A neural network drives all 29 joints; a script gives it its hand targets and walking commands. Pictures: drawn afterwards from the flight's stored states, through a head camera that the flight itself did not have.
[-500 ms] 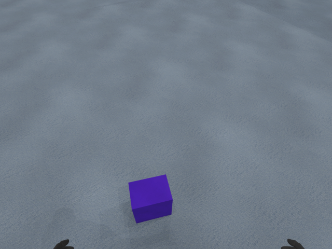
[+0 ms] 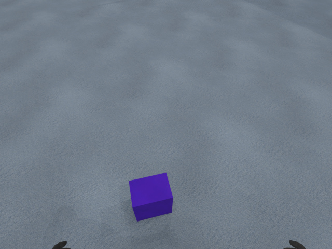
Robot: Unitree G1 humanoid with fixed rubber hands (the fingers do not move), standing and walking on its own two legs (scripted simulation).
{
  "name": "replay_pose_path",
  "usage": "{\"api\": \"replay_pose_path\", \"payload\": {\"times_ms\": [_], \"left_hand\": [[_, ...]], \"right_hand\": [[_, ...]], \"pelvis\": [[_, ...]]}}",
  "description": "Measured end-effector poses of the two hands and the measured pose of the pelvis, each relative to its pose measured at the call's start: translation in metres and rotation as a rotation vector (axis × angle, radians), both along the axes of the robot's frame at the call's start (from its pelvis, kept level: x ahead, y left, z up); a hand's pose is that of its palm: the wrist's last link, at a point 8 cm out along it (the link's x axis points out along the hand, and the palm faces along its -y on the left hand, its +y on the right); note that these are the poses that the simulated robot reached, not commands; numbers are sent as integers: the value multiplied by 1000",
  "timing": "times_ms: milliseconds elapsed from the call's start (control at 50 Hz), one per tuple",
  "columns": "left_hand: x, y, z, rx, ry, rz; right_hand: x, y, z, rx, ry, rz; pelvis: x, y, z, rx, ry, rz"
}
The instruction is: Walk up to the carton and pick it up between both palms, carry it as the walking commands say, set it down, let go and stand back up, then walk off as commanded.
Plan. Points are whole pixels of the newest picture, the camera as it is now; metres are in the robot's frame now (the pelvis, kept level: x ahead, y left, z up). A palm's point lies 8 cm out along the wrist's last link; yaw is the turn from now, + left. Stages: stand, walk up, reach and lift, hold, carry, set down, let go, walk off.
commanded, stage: stand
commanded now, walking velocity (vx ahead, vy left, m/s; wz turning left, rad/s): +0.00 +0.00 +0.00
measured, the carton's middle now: (151, 197) +0.49 +0.11 -0.67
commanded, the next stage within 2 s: walk off in 0.14 s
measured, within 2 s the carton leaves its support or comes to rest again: neither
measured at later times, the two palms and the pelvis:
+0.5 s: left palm out of the picture +0.07 +0.29 -0.12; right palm out of the picture +0.07 -0.30 -0.11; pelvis +0.00 +0.00 +0.00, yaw -2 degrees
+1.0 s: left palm out of the picture +0.10 +0.24 -0.11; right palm out of the picture +0.01 -0.32 -0.13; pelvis -0.02 -0.03 +0.00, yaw -14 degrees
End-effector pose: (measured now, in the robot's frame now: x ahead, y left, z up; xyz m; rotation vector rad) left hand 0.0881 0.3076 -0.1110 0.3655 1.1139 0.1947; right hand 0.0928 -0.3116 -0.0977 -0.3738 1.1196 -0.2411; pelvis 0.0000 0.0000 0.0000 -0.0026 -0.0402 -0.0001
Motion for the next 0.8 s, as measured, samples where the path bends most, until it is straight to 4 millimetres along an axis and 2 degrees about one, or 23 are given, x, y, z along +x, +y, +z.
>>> {"api": "replay_pose_path", "payload": {"times_ms": [400,540,640,740,800], "left_hand": [[-5,0,-2,-5,36,12],[-20,-18,-17,-34,110,-9],[-21,-31,-20,-18,129,-56],[-20,-55,-21,-9,132,-99],[-20,-66,-14,-14,134,-114]], "right_hand": [[-4,2,-3,7,20,-8],[-34,8,-19,30,80,-74],[-63,-5,-31,28,98,-142],[-82,-18,-47,59,84,-187],[-89,-18,-44,83,83,-210]], "pelvis": [[0,1,1,3,4,-7],[-4,-1,-5,16,16,-52],[-11,-9,-13,34,17,-107],[-18,-26,-21,24,13,-161],[-21,-32,-14,30,19,-179]]}}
